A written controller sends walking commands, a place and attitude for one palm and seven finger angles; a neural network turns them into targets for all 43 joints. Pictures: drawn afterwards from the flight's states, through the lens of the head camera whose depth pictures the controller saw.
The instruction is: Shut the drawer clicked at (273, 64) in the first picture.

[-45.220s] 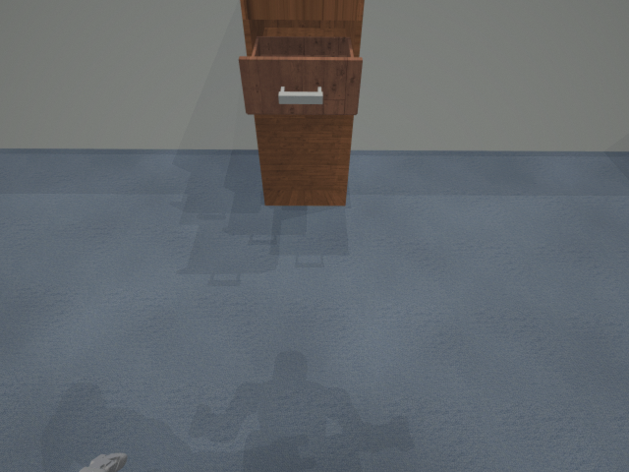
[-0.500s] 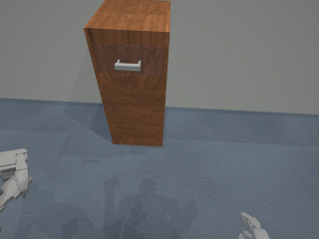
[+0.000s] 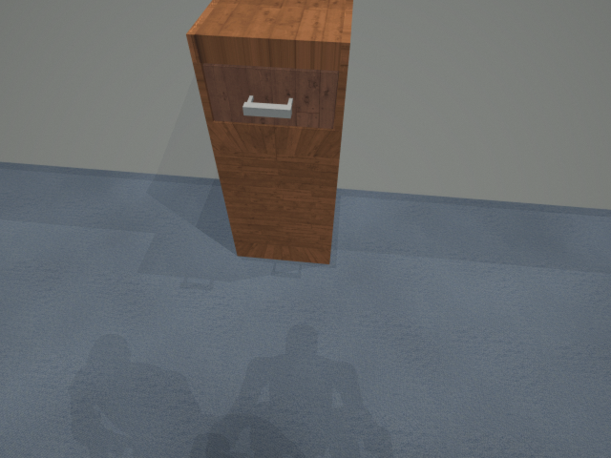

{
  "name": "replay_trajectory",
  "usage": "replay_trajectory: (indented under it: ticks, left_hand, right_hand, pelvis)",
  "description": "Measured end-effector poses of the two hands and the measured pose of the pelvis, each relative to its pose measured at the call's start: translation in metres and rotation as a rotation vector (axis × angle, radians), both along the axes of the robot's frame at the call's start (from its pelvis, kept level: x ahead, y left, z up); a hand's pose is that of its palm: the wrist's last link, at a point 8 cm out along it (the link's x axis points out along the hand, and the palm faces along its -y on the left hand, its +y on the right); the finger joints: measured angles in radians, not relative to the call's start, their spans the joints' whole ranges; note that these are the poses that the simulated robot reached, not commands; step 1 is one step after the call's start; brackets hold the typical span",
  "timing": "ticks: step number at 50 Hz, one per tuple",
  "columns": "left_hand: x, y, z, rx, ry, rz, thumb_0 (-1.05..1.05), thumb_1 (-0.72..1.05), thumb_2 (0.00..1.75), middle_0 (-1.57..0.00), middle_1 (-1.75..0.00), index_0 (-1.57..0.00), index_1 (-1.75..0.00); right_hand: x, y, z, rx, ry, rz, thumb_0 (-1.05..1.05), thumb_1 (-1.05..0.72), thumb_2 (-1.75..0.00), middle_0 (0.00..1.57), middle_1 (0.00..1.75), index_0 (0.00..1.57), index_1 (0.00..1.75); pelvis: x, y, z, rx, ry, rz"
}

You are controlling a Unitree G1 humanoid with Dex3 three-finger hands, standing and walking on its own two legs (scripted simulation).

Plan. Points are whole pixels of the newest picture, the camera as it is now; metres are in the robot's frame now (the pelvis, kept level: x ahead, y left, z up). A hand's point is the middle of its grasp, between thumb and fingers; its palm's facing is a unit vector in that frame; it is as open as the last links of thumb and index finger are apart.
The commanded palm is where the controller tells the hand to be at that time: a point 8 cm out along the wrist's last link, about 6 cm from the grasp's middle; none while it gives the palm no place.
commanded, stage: let the arm hang, fingers relaxed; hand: left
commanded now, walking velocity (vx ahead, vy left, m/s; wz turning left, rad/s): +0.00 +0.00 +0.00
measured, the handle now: (269, 105) +0.91 +0.15 -0.04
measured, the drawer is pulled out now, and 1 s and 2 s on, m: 0.00 0.00 0.00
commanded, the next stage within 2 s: look to check the result in 0.60 s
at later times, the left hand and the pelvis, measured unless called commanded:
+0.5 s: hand out of the picture +0.02 +0.18 -0.17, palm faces +0.01 -0.98 -0.20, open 7.4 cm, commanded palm none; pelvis +0.01 +0.01 +0.00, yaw -1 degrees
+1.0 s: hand out of the picture +0.04 +0.18 -0.17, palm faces +0.00 -0.97 -0.22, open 7.4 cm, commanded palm none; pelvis +0.03 -0.01 +0.01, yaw -1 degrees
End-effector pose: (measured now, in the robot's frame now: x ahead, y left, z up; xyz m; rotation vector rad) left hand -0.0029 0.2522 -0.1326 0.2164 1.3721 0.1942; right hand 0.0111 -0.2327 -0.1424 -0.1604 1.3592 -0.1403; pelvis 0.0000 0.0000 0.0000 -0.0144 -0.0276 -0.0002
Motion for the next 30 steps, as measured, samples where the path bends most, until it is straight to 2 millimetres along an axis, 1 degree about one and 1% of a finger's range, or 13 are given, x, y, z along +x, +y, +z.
replay_trajectory:
  ticks: [2,5,8,12,16,22,26,30]
  left_hand:
    - [-0.010,0.001,0.000,0.000,0.033,0.008,0.01,0.90,0.90,-0.64,-0.82,-0.64,-0.79]
    - [-0.017,0.000,-0.001,-0.006,0.062,0.016,0.01,0.91,0.90,-0.52,-0.68,-0.52,-0.66]
    - [-0.016,-0.002,-0.003,-0.018,0.069,0.017,0.01,0.91,0.90,-0.41,-0.55,-0.41,-0.54]
    - [-0.008,-0.008,-0.005,-0.037,0.055,0.012,0.01,0.91,0.90,-0.30,-0.43,-0.30,-0.42]
    - [0.005,-0.014,-0.007,-0.053,0.029,0.004,0.00,0.91,0.90,-0.24,-0.36,-0.24,-0.35]
    - [0.019,-0.022,-0.008,-0.067,0.001,-0.004,0.00,0.91,0.90,-0.21,-0.32,-0.21,-0.31]
    - [0.022,-0.025,-0.007,-0.067,0.003,-0.005,0.00,0.91,0.90,-0.20,-0.31,-0.20,-0.30]
    - [0.021,-0.026,-0.006,-0.064,0.014,0.001,0.00,0.91,0.90,-0.20,-0.30,-0.20,-0.30]
  right_hand:
    - [-0.012,0.003,-0.002,0.004,0.030,-0.014,0.00,-0.91,-0.90,0.20,0.29,0.20,0.30]
    - [-0.026,0.008,-0.003,0.011,0.066,-0.032,0.00,-0.91,-0.90,0.20,0.29,0.20,0.30]
    - [-0.036,0.015,-0.003,0.019,0.092,-0.048,0.00,-0.91,-0.90,0.20,0.29,0.20,0.30]
    - [-0.043,0.025,-0.003,0.032,0.106,-0.064,0.00,-0.91,-0.90,0.20,0.29,0.20,0.30]
    - [-0.042,0.034,-0.004,0.046,0.102,-0.075,0.00,-0.91,-0.90,0.20,0.29,0.20,0.30]
    - [-0.032,0.041,-0.005,0.065,0.077,-0.081,0.00,-0.90,-0.90,0.20,0.29,0.20,0.30]
    - [-0.024,0.042,-0.006,0.071,0.063,-0.083,0.00,-0.90,-0.90,0.20,0.29,0.20,0.30]
    - [-0.020,0.038,-0.006,0.066,0.066,-0.084,0.00,-0.91,-0.90,0.20,0.29,0.20,0.30]
  pelvis:
    - [0.000,0.002,0.001,0.001,0.000,-0.002]
    - [0.000,0.004,0.001,0.003,-0.001,-0.006]
    - [0.001,0.007,0.002,0.005,-0.001,-0.010]
    - [0.003,0.009,0.002,0.008,-0.001,-0.014]
    - [0.005,0.011,0.003,0.011,-0.002,-0.016]
    - [0.008,0.011,0.004,0.014,-0.002,-0.017]
    - [0.010,0.009,0.004,0.016,0.001,-0.019]
    - [0.013,0.007,0.004,0.017,0.002,-0.020]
